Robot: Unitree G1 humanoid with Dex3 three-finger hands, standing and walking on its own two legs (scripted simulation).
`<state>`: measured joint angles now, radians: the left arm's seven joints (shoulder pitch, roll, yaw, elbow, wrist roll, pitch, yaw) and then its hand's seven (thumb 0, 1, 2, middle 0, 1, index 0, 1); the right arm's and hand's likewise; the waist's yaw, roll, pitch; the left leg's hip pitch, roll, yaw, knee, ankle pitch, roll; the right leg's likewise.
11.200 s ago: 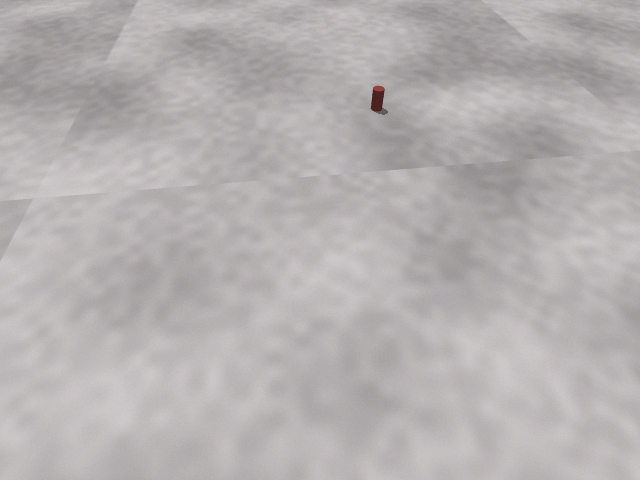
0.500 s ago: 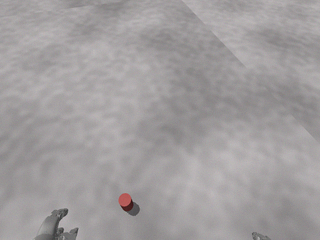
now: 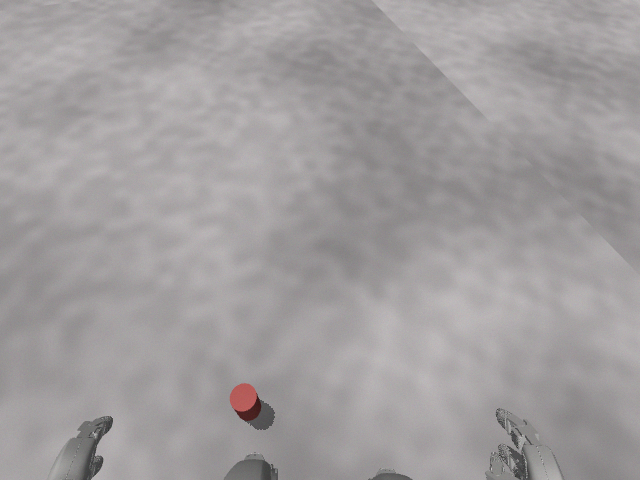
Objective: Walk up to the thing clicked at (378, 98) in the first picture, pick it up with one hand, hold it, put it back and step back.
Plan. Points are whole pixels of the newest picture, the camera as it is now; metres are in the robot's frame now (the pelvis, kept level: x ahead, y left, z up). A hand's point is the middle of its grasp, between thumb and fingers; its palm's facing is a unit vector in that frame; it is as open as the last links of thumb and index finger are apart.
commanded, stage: go down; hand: left
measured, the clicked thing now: (246, 402) +0.35 +0.19 -0.65
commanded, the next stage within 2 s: none
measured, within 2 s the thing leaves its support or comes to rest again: neither
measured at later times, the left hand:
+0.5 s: hand out of the picture +0.14 +0.27 -0.15, palm faces +0.04 -0.94 -0.35, open 17.2 cm
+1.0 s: hand (125, 430) +0.22 +0.32 -0.24, palm faces +0.07 -0.96 -0.26, open 16.8 cm
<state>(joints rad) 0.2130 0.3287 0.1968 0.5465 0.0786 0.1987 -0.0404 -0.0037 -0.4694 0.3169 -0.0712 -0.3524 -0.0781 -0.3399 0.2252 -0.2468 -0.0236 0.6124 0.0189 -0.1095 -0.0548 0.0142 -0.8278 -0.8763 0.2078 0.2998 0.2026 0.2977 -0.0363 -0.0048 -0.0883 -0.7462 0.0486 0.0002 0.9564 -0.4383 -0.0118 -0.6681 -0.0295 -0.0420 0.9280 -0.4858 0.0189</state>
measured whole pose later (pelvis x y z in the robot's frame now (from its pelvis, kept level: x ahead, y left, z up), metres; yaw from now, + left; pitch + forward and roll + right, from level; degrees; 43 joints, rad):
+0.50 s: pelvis -0.01 +0.00 -0.04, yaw +0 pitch +18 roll -3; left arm 0.35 0.35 0.24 0.30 0.03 0.22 -0.06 -0.01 -0.57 0.16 -0.09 -0.20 -0.09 -0.19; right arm 0.22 -0.22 0.00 0.54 0.00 -0.17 -0.08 0.02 -0.86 -0.89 0.21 0.30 0.20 0.30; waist -0.05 0.00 -0.13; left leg -1.00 0.06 -0.04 1.19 -0.52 -0.01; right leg -0.89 -0.02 -0.07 1.14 -0.56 0.02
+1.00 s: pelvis -0.05 +0.00 -0.16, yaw -2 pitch +30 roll -4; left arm -0.05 0.51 0.47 0.66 -0.08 -0.26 -0.33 -0.01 -0.42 0.17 -0.05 -0.15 -0.05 -0.15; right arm 0.10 -0.27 0.00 0.62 -0.01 -0.17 -0.04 0.01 -0.89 -0.90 0.21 0.30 0.20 0.30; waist -0.03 -0.02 -0.16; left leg -1.58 0.06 -0.05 1.67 -0.62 -0.01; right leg -1.48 -0.02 -0.05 1.65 -0.68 0.02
